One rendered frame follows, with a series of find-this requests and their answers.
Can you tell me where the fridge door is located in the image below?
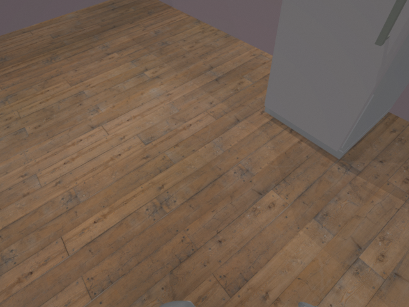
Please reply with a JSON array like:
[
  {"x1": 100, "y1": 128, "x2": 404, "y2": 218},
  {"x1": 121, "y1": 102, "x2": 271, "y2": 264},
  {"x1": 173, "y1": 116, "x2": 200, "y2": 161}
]
[{"x1": 265, "y1": 0, "x2": 409, "y2": 151}]

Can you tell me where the handle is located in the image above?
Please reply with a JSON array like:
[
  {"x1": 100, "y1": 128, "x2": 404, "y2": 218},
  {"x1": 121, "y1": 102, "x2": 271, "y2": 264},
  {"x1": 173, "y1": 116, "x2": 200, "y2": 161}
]
[{"x1": 375, "y1": 0, "x2": 407, "y2": 46}]

